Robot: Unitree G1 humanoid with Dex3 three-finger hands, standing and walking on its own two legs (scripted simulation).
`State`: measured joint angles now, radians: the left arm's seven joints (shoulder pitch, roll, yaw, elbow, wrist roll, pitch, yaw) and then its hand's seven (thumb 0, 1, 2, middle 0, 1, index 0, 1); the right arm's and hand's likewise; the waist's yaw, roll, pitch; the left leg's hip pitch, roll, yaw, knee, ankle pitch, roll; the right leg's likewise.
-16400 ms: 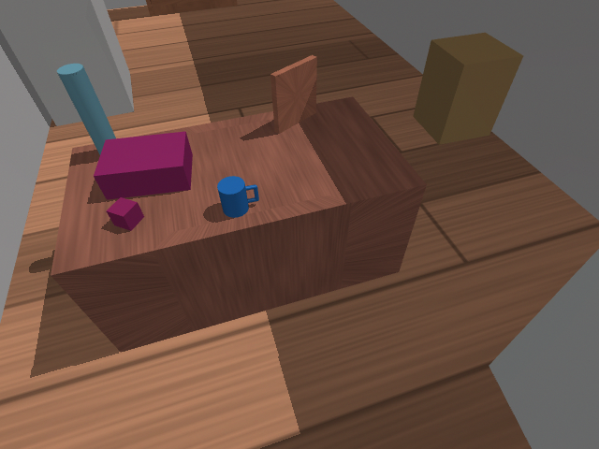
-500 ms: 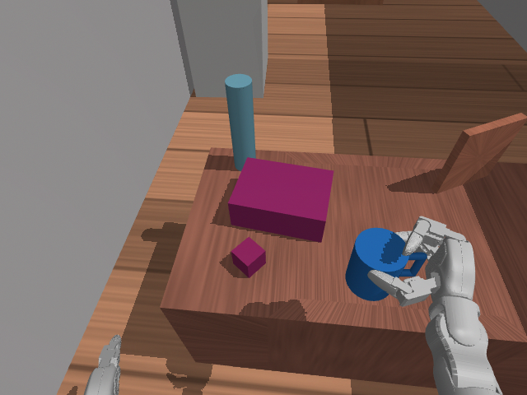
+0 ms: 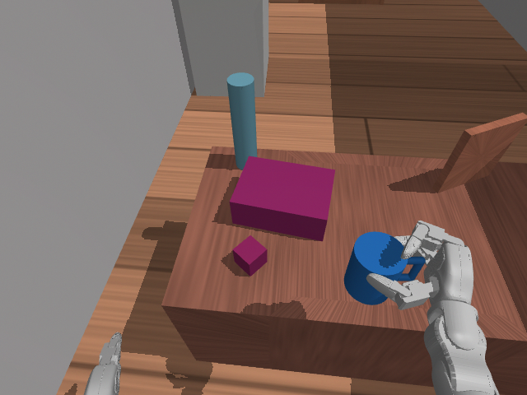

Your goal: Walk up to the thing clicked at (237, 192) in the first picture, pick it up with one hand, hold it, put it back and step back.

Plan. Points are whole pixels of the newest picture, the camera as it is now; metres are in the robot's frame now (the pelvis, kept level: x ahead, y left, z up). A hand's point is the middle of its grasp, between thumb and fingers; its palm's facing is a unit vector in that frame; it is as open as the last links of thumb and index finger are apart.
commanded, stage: crouch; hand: right
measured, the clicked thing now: (384, 269) +0.33 -0.16 +0.01
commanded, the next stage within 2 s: lower in 1.18 s
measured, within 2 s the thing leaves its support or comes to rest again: neither
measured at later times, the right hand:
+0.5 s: hand (403, 261) +0.34 -0.19 +0.00, palm faces +0.24 +0.97 +0.00, open 7.3 cm
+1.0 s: hand (398, 254) +0.40 -0.22 -0.06, palm faces +0.25 +0.97 +0.00, open 7.3 cm
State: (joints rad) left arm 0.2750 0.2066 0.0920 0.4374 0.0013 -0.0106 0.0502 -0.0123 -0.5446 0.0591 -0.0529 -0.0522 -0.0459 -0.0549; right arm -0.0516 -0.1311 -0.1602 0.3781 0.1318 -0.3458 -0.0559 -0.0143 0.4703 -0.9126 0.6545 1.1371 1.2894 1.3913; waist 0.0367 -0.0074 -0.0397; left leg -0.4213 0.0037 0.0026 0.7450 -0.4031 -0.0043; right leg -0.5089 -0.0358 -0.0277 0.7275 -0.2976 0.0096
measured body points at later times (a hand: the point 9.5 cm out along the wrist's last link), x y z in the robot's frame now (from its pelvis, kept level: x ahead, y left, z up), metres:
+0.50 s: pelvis +0.00 +0.00 -0.02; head +0.06 -0.02 +0.43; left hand +0.16 +0.26 -0.07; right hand +0.33 -0.24 +0.01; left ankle -0.01 +0.12 -0.71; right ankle +0.04 -0.13 -0.71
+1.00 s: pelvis -0.01 -0.02 -0.06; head +0.09 -0.05 +0.38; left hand +0.14 +0.25 -0.07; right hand +0.38 -0.27 -0.06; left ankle -0.01 +0.12 -0.71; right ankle +0.04 -0.13 -0.71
